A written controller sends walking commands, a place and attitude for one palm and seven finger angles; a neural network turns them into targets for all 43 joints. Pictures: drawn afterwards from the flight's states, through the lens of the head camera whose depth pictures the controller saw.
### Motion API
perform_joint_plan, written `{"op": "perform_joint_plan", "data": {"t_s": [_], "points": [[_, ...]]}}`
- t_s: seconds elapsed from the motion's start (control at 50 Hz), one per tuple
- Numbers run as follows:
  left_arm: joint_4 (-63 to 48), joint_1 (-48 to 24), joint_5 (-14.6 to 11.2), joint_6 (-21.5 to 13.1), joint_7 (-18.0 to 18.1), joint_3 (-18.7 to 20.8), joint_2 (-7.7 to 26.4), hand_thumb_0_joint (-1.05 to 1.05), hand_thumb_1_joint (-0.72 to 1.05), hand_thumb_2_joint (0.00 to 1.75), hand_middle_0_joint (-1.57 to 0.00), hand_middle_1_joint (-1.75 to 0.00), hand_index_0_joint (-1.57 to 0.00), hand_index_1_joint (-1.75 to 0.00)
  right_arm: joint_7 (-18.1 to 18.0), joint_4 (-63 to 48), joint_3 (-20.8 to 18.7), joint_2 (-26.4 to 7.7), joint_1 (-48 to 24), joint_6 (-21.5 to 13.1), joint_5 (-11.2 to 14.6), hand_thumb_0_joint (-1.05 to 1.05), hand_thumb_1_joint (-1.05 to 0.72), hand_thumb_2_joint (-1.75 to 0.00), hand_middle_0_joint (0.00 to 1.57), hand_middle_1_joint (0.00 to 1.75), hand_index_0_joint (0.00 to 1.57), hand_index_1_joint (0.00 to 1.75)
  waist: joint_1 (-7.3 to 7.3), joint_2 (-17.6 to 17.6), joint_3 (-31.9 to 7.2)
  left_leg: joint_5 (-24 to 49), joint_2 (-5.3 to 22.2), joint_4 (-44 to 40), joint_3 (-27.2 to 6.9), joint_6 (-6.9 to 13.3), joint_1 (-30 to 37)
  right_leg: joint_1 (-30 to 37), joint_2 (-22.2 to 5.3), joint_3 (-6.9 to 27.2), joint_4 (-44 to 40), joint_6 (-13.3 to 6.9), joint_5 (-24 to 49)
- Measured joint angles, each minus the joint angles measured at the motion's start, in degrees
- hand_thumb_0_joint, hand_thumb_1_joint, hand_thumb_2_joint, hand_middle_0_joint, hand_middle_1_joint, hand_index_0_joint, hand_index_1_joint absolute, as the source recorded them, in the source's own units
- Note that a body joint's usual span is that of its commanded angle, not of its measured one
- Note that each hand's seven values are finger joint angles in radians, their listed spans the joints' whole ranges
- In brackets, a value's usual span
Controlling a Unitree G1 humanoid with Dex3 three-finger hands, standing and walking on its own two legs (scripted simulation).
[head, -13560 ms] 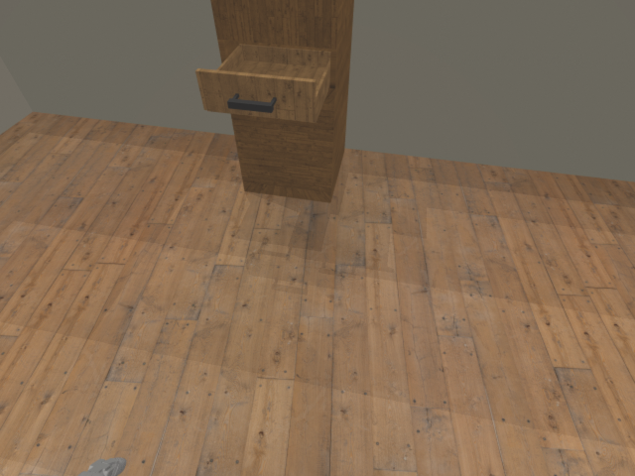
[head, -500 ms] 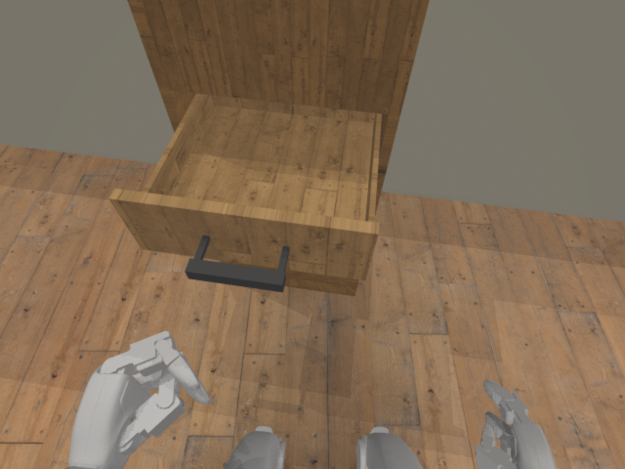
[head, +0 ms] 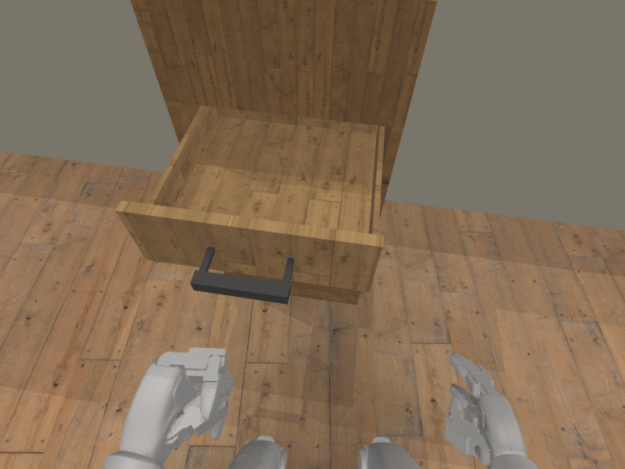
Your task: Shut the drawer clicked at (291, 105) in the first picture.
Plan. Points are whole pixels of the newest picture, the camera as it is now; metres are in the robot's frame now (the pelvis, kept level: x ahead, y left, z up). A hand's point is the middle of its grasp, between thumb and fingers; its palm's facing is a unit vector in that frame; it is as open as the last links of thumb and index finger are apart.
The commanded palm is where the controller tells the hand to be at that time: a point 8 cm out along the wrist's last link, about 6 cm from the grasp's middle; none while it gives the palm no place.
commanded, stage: raise the hand and make a fist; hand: left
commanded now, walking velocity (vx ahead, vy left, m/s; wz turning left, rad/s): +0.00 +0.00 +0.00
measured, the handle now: (245, 273) +0.39 +0.12 -0.03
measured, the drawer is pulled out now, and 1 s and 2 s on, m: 0.26 0.26 0.26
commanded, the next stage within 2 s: bring the fist close to the handle in 0.38 s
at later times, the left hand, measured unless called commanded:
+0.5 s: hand (222, 402) +0.19 +0.10 +0.08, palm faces -0.07 -1.00 -0.04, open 3.3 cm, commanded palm +0.17 +0.16 +0.07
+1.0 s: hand (241, 381) +0.23 +0.10 +0.01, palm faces -0.17 -0.98 -0.02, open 3.3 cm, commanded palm +0.22 +0.16 +0.02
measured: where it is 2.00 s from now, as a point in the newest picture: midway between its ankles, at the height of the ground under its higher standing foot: outside the picture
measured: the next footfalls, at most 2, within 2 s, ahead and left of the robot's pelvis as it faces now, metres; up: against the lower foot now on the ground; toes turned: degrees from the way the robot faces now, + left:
none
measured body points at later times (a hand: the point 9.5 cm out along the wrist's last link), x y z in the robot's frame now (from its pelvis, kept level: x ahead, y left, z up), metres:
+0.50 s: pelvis +0.00 -0.01 +0.00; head +0.06 -0.02 +0.44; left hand +0.19 +0.16 +0.08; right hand +0.20 -0.24 -0.07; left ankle +0.00 +0.11 -0.65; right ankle +0.02 -0.13 -0.65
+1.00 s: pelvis +0.00 -0.01 -0.02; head +0.08 -0.01 +0.42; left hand +0.23 +0.15 +0.01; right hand +0.17 -0.25 -0.10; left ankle +0.00 +0.11 -0.65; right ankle +0.02 -0.13 -0.65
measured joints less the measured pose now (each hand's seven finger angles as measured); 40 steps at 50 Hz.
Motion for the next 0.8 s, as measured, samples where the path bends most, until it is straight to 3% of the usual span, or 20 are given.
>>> {"op": "perform_joint_plan", "data": {"t_s": [0.14,0.3,0.42,0.5,0.62,0.7,0.8], "points": [[-2.9,1.5,-1.5,-2.4,2.5,2.4,-1.9,0.02,0.90,0.90,-1.40,-1.60,-1.39,-1.60,0.5,1.5,-1.3,-0.7,1.7,0.3,0.1,0.01,-0.90,-0.90,0.20,0.30,0.20,0.30,-0.12,0.7,-0.8,-0.2,0.2,-1.0,0.1,-0.1,1.1,0.9,0.1,0.1,-0.8,0.0,-0.2],[-1.4,4.0,1.0,-0.9,0.7,-1.1,-1.4,0.01,0.90,0.90,-1.40,-1.60,-1.39,-1.60,0.1,0.5,-2.1,-1.1,1.7,1.2,0.1,0.02,-0.90,-0.90,0.20,0.30,0.20,0.30,-0.57,0.1,-0.5,-0.1,0.1,-1.5,0.6,-0.4,1.5,0.7,0.1,0.6,-0.4,-0.3,-0.5],[-2.4,4.9,-0.6,-4.7,3.1,2.1,-0.8,0.02,0.90,0.90,-1.40,-1.60,-1.40,-1.60,0.1,0.7,-2.4,-0.7,0.8,0.5,-0.1,0.02,-0.90,-0.90,0.20,0.30,0.20,0.30,0.00,0.1,-0.8,-0.4,0.4,-0.6,0.1,-0.9,0.7,0.0,0.3,0.1,0.6,-0.8,-0.9],[-2.5,3.8,-0.8,-5.8,1.9,1.8,-1.7,0.02,0.90,0.90,-1.40,-1.60,-1.40,-1.60,0.3,0.9,-1.9,-1.0,0.1,0.3,0.1,0.01,-0.90,-0.90,0.20,0.30,0.20,0.30,0.16,0.7,-0.9,-0.5,0.3,0.1,-0.4,-1.0,0.0,-0.4,0.3,-0.4,1.1,-1.0,-1.0],[2.0,0.2,0.8,-3.3,-0.6,0.0,-1.3,0.01,0.90,0.90,-1.40,-1.60,-1.40,-1.60,-0.1,0.6,-1.2,-1.0,-0.6,0.7,0.1,0.01,-0.90,-0.90,0.20,0.30,0.20,0.30,-0.17,0.4,-0.9,-0.4,0.3,1.0,-0.3,-1.3,-1.6,-2.3,0.3,-0.3,2.4,-1.2,-1.1],[5.1,-2.8,0.1,-3.3,0.7,2.3,-0.6,0.02,0.90,0.90,-1.40,-1.60,-1.40,-1.60,-0.3,1.1,-1.2,-0.8,-0.6,0.4,-0.2,0.01,-0.90,-0.90,0.20,0.30,0.20,0.30,-0.37,-0.3,-0.9,-0.8,0.6,2.4,-0.3,-1.6,-3.5,-4.3,0.6,-0.3,3.8,-1.5,-1.4],[6.3,-6.3,-1.7,-5.8,1.4,5.4,-0.2,0.02,0.90,0.90,-1.40,-1.60,-1.40,-1.60,-0.2,3.0,-1.3,-1.3,-0.4,-0.4,-0.5,0.01,-0.90,-0.90,0.20,0.30,0.20,0.30,-0.65,-0.2,-1.2,-1.3,0.7,4.2,-0.9,-1.7,-5.8,-6.3,0.7,-0.9,5.2,-1.6,-1.8]]}}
